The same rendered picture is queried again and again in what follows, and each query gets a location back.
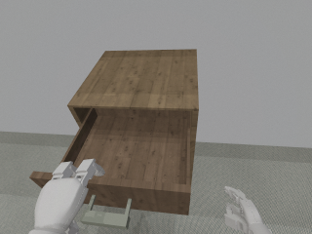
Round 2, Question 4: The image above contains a cabinet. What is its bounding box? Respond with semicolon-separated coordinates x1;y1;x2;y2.
67;49;199;185

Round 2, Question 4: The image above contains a robot left hand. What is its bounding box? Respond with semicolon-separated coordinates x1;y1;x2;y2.
34;158;105;234

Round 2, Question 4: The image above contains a robot right hand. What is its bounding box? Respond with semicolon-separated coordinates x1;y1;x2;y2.
224;186;264;234

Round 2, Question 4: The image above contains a right robot forearm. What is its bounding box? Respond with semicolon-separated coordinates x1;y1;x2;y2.
247;222;273;234

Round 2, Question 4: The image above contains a handle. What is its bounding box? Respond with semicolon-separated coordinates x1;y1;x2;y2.
80;194;133;230

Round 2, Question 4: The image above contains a drawer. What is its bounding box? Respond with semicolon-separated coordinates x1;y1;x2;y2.
29;108;191;215

